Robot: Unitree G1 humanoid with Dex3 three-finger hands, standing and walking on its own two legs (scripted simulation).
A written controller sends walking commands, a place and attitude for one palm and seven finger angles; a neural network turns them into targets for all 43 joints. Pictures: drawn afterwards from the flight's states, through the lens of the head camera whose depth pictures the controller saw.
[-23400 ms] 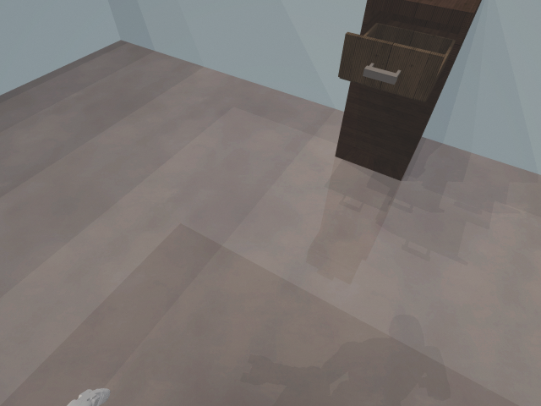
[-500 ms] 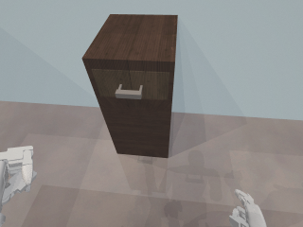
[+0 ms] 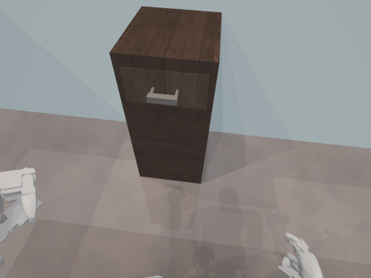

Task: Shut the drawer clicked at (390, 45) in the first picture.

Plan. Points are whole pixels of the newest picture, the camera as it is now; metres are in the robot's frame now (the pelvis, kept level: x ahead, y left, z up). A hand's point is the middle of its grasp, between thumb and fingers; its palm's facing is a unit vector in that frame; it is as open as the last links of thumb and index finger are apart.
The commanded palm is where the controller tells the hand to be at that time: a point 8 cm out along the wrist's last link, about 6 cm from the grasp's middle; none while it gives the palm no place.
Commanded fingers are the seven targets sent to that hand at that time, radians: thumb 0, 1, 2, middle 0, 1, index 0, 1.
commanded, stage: step back with the hand held close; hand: left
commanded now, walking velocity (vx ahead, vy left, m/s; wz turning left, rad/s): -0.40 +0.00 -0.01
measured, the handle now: (163, 95) +0.74 +0.13 -0.07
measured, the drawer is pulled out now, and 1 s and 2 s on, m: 0.00 0.00 0.00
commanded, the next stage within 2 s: stop stepping back and stand still in 0.66 s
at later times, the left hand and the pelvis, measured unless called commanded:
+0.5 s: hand (10, 257) +0.12 +0.23 +0.18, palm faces +0.28 -0.82 -0.50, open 3.2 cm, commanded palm +0.06 +0.28 +0.19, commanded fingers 0.00 0.90 0.90 -1.40 -1.60 -1.40 -1.60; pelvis -0.06 -0.01 +0.00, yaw +2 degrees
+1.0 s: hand out of the picture +0.05 +0.30 +0.18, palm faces +0.36 -0.87 -0.35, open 3.2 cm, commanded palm -0.02 +0.34 +0.19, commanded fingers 0.00 0.90 0.90 -1.40 -1.60 -1.40 -1.60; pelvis -0.16 +0.06 -0.01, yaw -3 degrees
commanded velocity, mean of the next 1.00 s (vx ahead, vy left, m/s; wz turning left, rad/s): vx -0.23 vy -0.03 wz -0.03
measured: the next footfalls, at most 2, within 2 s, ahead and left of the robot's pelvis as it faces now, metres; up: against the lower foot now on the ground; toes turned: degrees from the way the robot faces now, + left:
right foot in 0.20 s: -0.06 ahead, -0.11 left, +0.00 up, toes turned +5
right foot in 0.82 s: -0.13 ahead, -0.10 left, +0.00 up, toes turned -1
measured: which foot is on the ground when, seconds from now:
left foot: down 0.00-0.82, up 0.84-0.90, down 0.92-1.00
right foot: down 0.00-0.06, up 0.08-0.18, down 0.20-0.64, up 0.66-0.80, down 0.82-0.94, up 0.96-1.00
